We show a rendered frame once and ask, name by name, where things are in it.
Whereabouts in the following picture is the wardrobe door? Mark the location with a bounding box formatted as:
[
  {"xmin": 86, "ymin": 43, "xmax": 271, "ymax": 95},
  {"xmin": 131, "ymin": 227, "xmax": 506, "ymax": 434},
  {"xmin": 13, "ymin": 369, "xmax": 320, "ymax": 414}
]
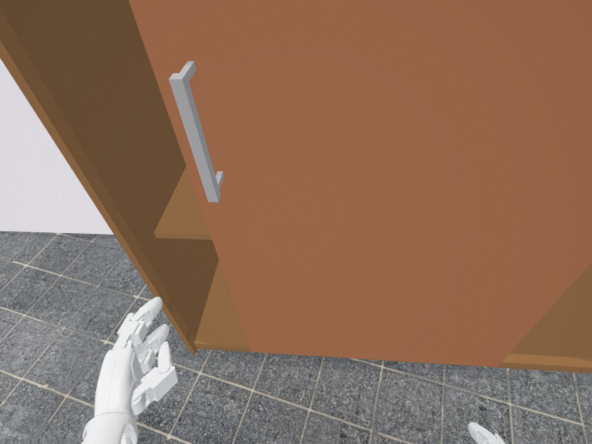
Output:
[
  {"xmin": 511, "ymin": 263, "xmax": 592, "ymax": 358},
  {"xmin": 129, "ymin": 0, "xmax": 592, "ymax": 367}
]

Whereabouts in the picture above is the robot left hand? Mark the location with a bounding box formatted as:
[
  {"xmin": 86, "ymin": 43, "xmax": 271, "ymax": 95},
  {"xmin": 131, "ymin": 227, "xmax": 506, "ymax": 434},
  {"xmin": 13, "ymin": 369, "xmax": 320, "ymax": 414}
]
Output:
[{"xmin": 94, "ymin": 297, "xmax": 178, "ymax": 423}]

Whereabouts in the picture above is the robot right hand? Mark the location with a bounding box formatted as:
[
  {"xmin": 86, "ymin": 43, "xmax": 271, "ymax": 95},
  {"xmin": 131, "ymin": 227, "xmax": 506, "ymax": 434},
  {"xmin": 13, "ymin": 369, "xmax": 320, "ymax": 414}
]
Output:
[{"xmin": 468, "ymin": 422, "xmax": 505, "ymax": 444}]

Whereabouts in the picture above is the handle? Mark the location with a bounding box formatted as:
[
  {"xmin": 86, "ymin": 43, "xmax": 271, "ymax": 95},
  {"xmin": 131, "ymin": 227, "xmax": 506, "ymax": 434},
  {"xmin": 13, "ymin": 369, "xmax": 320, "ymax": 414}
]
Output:
[{"xmin": 169, "ymin": 61, "xmax": 224, "ymax": 203}]

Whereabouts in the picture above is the robot left forearm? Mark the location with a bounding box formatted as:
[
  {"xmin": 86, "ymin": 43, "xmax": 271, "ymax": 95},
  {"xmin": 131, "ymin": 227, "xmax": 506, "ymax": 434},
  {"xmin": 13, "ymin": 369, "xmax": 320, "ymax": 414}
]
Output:
[{"xmin": 81, "ymin": 412, "xmax": 139, "ymax": 444}]

